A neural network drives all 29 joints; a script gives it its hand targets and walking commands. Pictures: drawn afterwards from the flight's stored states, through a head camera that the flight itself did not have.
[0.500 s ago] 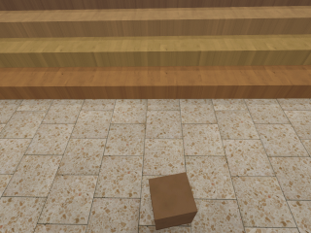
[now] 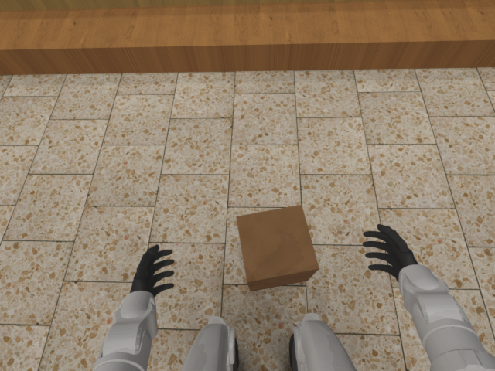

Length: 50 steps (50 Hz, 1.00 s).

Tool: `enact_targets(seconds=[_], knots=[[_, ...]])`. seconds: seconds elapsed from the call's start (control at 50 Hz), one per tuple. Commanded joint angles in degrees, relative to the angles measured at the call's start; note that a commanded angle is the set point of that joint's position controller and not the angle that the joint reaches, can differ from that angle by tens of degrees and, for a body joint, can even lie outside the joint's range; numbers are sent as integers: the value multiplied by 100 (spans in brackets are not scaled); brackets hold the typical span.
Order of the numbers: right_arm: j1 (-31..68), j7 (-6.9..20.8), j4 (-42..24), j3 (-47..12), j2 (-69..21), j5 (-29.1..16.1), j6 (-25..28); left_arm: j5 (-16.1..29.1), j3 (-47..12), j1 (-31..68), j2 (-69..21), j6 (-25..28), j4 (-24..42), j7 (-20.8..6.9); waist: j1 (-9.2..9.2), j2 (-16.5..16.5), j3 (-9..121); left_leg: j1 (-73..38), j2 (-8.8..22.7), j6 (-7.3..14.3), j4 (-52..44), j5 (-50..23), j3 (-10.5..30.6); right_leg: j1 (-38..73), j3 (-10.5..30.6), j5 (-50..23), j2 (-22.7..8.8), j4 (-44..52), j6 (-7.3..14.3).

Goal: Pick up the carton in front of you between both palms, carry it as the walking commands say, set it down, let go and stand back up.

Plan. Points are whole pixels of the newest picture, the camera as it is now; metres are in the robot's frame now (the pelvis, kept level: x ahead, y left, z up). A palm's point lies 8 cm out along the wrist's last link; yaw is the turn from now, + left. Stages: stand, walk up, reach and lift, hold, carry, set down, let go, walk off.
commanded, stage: reach and lift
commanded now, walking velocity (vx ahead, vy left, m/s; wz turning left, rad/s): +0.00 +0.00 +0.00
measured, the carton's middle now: (274, 250) +0.43 -0.04 -0.57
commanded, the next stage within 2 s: none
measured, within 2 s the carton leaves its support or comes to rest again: neither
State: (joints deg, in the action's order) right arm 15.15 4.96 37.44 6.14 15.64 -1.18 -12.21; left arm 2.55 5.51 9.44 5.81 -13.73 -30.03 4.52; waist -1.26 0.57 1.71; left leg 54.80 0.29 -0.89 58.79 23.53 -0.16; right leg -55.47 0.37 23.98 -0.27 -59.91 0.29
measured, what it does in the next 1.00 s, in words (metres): lowers itself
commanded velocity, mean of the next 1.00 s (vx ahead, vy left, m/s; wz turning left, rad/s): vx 0.00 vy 0.00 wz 0.00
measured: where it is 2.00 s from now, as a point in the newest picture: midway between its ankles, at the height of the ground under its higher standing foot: outside the picture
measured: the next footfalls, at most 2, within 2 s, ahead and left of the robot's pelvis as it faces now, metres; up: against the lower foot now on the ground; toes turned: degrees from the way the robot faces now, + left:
none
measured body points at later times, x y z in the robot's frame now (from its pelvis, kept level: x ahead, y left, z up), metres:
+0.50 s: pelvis -0.04 -0.02 -0.05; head +0.24 -0.04 +0.30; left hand +0.42 +0.16 -0.15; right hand +0.48 -0.23 -0.15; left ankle +0.04 +0.13 -0.66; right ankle +0.04 -0.11 -0.66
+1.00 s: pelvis -0.06 +0.00 -0.20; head +0.29 -0.03 +0.09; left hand +0.42 +0.16 -0.37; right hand +0.46 -0.23 -0.38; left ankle +0.04 +0.13 -0.66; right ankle +0.04 -0.12 -0.66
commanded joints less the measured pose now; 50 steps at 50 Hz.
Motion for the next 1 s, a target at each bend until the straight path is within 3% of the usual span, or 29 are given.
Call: enact_targets(seconds=[0.0,0.22,0.36,0.48,0.6,0.72,0.86,0.98], knots=[[1312,40,-111,231,700,-59,-38,100,160,1033,196,-47,357,162,52,-324,2657,-643,-262,-186,-453,-1227,-84,1160,1,-1392,242,488,-88],[4419,115,924,647,1044,120,278,-213,928,3757,83,263,-213,541,-89,-492,3700,700,-384,-268,-8,-519,-307,586,121,-800,279,260,-97],[5974,112,1500,700,1408,132,430,-206,1213,5053,94,392,-442,648,-177,-590,4614,1114,-433,-309,194,-590,-410,474,153,-884,291,74,-83],[6140,149,1596,842,1406,378,586,-374,1391,5010,10,587,-349,574,-137,-783,5601,1408,-516,-307,227,-1403,-491,1047,174,-2317,304,-131,-67],[5941,138,1666,1043,982,580,827,-626,1636,4875,-152,917,-568,369,-71,-804,5240,2623,-564,-350,584,-1730,-435,526,357,-3262,238,-619,-76],[5640,-7,1969,1051,846,502,990,-615,1663,4744,-138,1134,-1045,332,3,-611,5042,3487,-568,-419,1584,-1690,-371,-999,360,-3069,243,-1533,-83],[5988,-213,1643,665,1419,-62,1178,-48,1143,5160,86,1239,-847,536,109,-387,5904,3455,-551,-491,2962,-1944,-341,-2199,192,-2692,289,-2793,-89],[6721,-287,1382,136,1869,-626,1094,518,662,5811,344,1109,-683,783,81,-623,6415,3446,-498,-448,3851,-1376,-387,-2600,45,-1828,217,-3728,-139]])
